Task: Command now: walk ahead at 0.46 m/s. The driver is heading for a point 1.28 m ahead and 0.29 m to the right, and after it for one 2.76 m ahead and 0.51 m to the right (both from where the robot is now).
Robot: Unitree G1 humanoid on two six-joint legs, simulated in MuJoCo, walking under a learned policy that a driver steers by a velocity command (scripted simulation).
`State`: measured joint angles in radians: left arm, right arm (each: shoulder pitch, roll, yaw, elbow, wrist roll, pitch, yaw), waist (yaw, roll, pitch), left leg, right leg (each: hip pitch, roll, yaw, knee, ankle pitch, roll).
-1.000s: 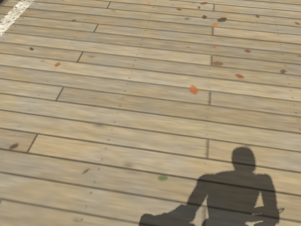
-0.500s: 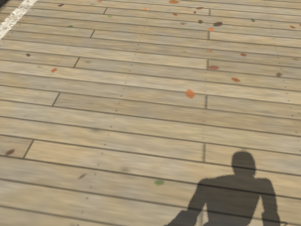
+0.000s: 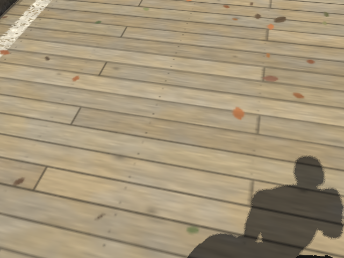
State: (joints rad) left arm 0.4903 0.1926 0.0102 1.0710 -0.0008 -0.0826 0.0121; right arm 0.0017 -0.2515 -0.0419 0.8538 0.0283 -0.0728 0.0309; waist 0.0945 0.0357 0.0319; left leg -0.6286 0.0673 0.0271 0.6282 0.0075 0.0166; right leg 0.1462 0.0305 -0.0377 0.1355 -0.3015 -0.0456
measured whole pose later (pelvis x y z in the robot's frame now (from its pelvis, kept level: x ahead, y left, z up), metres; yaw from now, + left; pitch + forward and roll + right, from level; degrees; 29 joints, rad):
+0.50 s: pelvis +0.29 +0.03 +0.01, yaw +0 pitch +1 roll +2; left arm 0.08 0.26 0.05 0.86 -0.01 -0.09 0.00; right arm 0.35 -0.25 -0.04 1.02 0.01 -0.09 0.00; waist -0.07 -0.04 0.02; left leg 0.00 -0.08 0.05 0.19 -0.20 0.06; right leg -0.67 -0.14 0.04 0.67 0.05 0.00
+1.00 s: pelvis +0.58 -0.03 +0.01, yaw +0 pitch +1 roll -1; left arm 0.36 0.24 0.05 0.97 0.00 -0.09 -0.01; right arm 0.09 -0.28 -0.06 0.91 0.01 -0.07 0.00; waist 0.06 0.04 0.01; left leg -0.67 0.13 -0.04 0.75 0.01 0.01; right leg -0.04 0.07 -0.06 0.20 -0.17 -0.07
